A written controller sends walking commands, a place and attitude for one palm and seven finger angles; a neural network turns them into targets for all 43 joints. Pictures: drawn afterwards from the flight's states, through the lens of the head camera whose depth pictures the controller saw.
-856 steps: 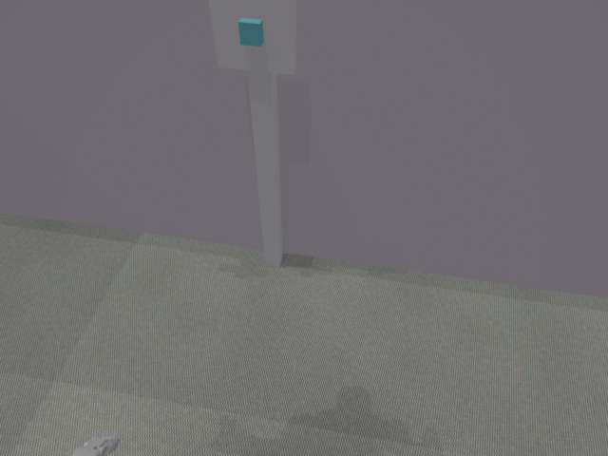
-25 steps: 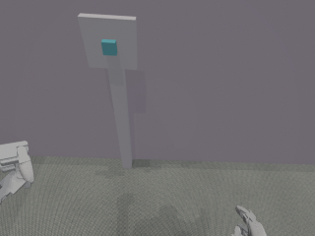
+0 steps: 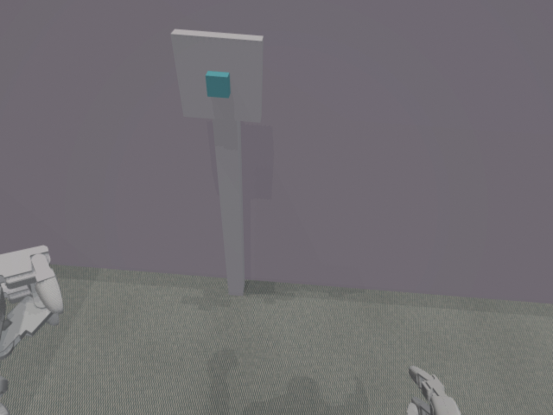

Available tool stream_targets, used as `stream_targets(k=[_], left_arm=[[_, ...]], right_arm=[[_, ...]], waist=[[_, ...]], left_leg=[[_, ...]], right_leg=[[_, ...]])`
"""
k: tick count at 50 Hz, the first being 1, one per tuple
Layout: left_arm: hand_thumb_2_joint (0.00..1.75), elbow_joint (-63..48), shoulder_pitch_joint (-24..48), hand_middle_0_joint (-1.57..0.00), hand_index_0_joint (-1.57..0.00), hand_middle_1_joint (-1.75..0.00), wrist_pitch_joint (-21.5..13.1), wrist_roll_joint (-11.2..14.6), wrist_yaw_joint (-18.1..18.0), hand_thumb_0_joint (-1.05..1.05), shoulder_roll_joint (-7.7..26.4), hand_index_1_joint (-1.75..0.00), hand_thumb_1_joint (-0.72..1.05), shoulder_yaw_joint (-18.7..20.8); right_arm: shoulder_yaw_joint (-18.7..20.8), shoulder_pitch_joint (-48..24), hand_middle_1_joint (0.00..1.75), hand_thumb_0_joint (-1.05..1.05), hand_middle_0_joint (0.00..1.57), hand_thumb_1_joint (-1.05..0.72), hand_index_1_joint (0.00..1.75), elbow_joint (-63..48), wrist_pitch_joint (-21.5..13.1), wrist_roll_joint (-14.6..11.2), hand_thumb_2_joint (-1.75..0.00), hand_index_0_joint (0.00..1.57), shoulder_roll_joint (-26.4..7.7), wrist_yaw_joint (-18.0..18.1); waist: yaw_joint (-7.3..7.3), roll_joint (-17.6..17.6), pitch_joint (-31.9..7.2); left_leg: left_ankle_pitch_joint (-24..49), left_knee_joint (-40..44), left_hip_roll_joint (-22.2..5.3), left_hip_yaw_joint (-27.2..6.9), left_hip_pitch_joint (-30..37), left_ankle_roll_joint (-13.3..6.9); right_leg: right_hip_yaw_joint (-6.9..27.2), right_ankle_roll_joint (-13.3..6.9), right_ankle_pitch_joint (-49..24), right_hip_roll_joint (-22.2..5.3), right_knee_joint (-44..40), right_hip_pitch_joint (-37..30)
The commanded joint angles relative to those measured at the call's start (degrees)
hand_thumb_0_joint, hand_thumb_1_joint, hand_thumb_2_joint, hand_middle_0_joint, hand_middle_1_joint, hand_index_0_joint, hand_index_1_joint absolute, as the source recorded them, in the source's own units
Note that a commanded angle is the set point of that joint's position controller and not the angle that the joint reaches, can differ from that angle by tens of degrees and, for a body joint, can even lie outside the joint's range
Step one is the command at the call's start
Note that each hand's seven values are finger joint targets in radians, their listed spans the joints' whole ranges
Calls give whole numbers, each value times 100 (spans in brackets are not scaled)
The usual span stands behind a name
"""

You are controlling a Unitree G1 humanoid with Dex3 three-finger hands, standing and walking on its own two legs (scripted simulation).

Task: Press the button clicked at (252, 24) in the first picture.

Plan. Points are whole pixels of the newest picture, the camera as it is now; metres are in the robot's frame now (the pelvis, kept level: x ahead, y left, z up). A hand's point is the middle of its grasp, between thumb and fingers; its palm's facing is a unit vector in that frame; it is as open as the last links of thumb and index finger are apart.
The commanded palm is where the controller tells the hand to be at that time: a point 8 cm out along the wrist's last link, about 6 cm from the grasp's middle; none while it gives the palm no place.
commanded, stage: stop stepping back and stand still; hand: left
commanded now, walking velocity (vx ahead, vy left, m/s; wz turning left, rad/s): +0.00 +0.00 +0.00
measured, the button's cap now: (218, 83) +0.71 +0.17 +0.16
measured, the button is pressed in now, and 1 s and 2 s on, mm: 0 0 0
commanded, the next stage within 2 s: let the arm hang, fingers relaxed in 0.06 s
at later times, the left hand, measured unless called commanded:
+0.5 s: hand out of the picture -0.01 +0.19 -0.18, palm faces +0.08 -0.98 -0.20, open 3.5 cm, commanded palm none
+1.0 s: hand out of the picture -0.07 +0.15 -0.17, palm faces +0.09 -0.98 -0.18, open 7.2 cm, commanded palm none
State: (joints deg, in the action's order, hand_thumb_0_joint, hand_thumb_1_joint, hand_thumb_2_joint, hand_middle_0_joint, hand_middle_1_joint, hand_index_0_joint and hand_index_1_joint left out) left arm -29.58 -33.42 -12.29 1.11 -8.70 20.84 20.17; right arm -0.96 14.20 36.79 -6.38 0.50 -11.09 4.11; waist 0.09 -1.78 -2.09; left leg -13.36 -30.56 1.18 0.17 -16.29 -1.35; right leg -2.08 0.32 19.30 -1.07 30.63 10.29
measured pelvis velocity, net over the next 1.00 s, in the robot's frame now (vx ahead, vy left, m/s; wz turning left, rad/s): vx -0.02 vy -0.01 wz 0.03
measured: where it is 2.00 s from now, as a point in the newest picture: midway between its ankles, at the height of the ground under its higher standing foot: outside the picture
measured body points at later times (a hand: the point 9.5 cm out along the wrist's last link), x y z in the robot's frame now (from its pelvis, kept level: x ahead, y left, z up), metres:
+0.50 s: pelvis -0.03 +0.00 +0.00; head -0.01 +0.03 +0.45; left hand -0.01 +0.24 -0.16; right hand +0.03 -0.25 -0.13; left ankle +0.03 +0.11 -0.73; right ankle -0.03 -0.12 -0.73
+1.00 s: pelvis -0.02 -0.01 +0.00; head -0.02 -0.01 +0.45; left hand -0.07 +0.20 -0.16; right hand -0.04 -0.20 -0.16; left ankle +0.03 +0.11 -0.73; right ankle -0.03 -0.12 -0.73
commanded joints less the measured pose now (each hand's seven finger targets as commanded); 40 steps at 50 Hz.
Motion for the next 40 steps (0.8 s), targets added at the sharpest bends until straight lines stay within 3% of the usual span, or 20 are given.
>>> stream_targets(k=[1, 4, 7, 8, 9, 10, 12, 14, 16, 19, 23, 27, 31, 38, 40], left_arm=[[90, -1354, 54, -130, -130, -150, -464, 46, -59, 0, 829, -150, 90, 516], [90, -1249, -272, -130, -130, -150, -444, 99, -48, 0, 863, -150, 90, 602], [90, -1309, -177, -130, -130, -150, -428, 135, -41, 0, 833, -150, 90, 570], [90, 3473, 577, -130, -130, -150, 605, -460, 737, 0, 398, -150, 90, -1406], [90, 3554, 554, -126, -126, -146, 1020, -376, 813, 0, 60, -146, 90, -1336], [90, 3724, 718, -123, -123, -142, 1116, -332, 821, 0, -39, -142, 90, -1421], [90, 4276, 1108, -115, -115, -134, 1183, -336, 846, 0, 4, -134, 90, -1463], [90, 5016, 1452, -108, -108, -126, 1223, -345, 850, 0, 61, -126, 90, -1506], [90, 5797, 1692, -101, -101, -118, 1285, -309, 827, 0, 80, -118, 90, -1569], [90, 6924, 1690, -90, -90, -106, 1338, -258, 776, 0, 24, -106, 90, -1695], [90, 8076, 1374, -75, -75, -90, 1294, -191, 777, 0, -119, -90, 90, -1757], [90, 8692, 1154, -60, -60, -74, 1269, -185, 770, 0, -315, -74, 90, -1774], [90, 9107, 994, -46, -46, -58, 1255, -172, 746, 0, -410, -58, 90, -1841], [90, 9477, 781, -20, -20, -30, 1254, -169, 686, 0, -573, -30, 90, -1858], [90, 9518, 724, -20, -20, -30, 1245, -170, 670, 0, -594, -30, 90, -1852]], right_arm=[[227, -644, 30, 0, 20, -90, 30, -1007, -412, -36, -90, 20, -735, -13], [271, -643, 30, 0, 20, -90, 30, -1028, -363, -35, -90, 20, -731, -68], [266, -694, 30, 0, 20, -90, 30, -1060, -281, -41, -90, 20, -713, -72], [639, -906, 30, 0, 20, -90, 30, 403, -406, -62, -90, 20, -1804, -544], [625, -400, 30, 0, 20, -90, 30, 395, -86, -78, -90, 20, -1316, -502], [523, -271, 30, 0, 20, -90, 30, 310, 80, -55, -90, 20, -1177, -470], [414, -367, 30, 0, 20, -90, 30, 227, 282, 12, -90, 20, -1148, -433], [398, -453, 30, 0, 20, -90, 30, 307, 381, 79, -90, 20, -1141, -406], [358, -445, 30, 0, 20, -90, 30, 521, 492, 125, -90, 20, -1083, -381], [251, -359, 30, 0, 20, -90, 30, 897, 614, 141, -90, 20, -915, -363], [211, -99, 30, 0, 20, -90, 30, 1413, 663, 100, -90, 20, -725, -294], [248, 304, 30, 0, 20, -90, 30, 1759, 715, 76, -90, 20, -583, -243], [276, 643, 30, 0, 20, -90, 30, 2077, 741, 52, -90, 20, -514, -222], [276, 939, 30, 0, 20, -90, 30, 2421, 763, 48, -90, 20, -295, -205], [264, 967, 30, 0, 20, -90, 30, 2474, 764, 52, -90, 20, -187, -213]], waist=[[18, 629, -109], [-10, 344, -331], [-47, 391, -295], [-204, 398, 39], [-139, 320, -389], [-110, 54, -440], [-59, -578, -159], [-56, -966, 9], [-73, -485, 165], [1, 626, 324], [43, 1205, 286], [8, 1027, 330], [-30, 532, 540], [-42, 161, 917], [-44, 126, 911]], left_leg=[[780, 1023, -772, -881, -44, -209], [987, 571, -490, -458, 255, -49], [890, 553, -457, -421, 376, -13], [1654, -439, -604, -490, -73, -32], [1905, -352, -587, -398, 314, 18], [1652, -343, -651, -554, 188, -67], [1191, -169, -665, -842, -244, -245], [1129, -133, -545, -842, -311, -228], [965, -15, -428, -796, -217, -186], [499, 538, -500, -976, -278, -176], [-207, 902, -484, -970, -234, -143], [-439, 993, -512, -977, -74, -157], [-533, 1082, -550, -970, 69, -167], [-605, 1077, -489, -837, 27, -147], [-416, 959, -428, -731, 80, -135]], right_leg=[[227, -24, -982, -48, -554, -200], [522, -139, -1435, -273, -936, -153], [556, -162, -1276, -298, -1061, 6], [203, -274, -1993, -685, -7, 737], [496, -261, -1963, -591, -133, 706], [331, -266, -1368, -522, -74, 701], [265, -256, -774, -393, -75, 645], [387, -365, -738, -479, -215, 583], [462, -439, -553, -574, -380, 610], [353, -348, -49, -372, -476, 368], [383, -383, 48, -359, -765, 61], [299, -421, 74, -368, -994, 61], [251, -420, 210, -365, -1110, 250], [268, -426, 565, -395, -1214, 502], [311, -446, 617, -451, -1267, 559]])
